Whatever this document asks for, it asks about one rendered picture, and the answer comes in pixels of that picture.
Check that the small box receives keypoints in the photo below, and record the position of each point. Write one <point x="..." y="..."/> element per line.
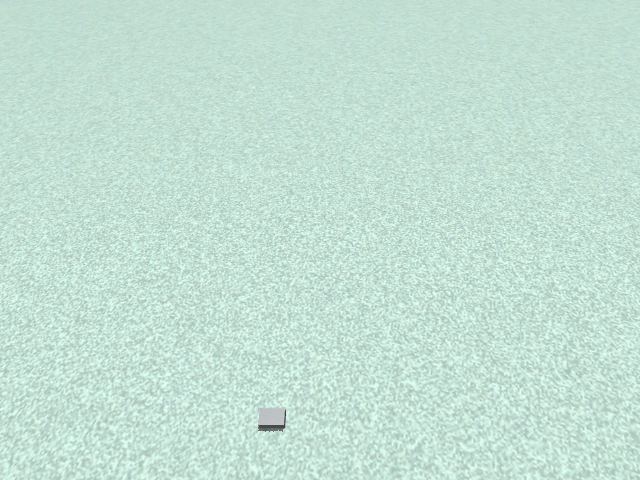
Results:
<point x="272" y="418"/>

